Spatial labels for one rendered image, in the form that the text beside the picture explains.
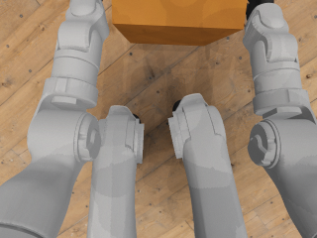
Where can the right robot hand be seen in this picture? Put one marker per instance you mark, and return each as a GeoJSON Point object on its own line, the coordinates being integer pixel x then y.
{"type": "Point", "coordinates": [253, 4]}

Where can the right robot forearm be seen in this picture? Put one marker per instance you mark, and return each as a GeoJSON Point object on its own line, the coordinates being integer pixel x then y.
{"type": "Point", "coordinates": [275, 66]}

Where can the robot right shin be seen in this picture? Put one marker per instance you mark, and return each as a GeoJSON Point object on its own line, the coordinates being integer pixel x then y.
{"type": "Point", "coordinates": [215, 117]}

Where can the robot shin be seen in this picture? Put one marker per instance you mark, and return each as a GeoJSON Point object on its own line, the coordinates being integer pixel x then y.
{"type": "Point", "coordinates": [215, 117]}
{"type": "Point", "coordinates": [114, 110]}

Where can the robot left shin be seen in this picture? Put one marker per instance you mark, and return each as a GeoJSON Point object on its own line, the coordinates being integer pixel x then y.
{"type": "Point", "coordinates": [114, 110]}

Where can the carton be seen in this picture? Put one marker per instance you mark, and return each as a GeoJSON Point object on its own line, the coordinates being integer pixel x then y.
{"type": "Point", "coordinates": [178, 22]}

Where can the robot left upper arm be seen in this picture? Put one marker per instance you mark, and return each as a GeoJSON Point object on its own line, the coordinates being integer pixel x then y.
{"type": "Point", "coordinates": [34, 202]}

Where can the robot right upper arm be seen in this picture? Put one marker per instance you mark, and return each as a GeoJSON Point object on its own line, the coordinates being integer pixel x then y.
{"type": "Point", "coordinates": [287, 150]}

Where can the left robot forearm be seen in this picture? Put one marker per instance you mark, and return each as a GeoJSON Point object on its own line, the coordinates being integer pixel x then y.
{"type": "Point", "coordinates": [76, 59]}

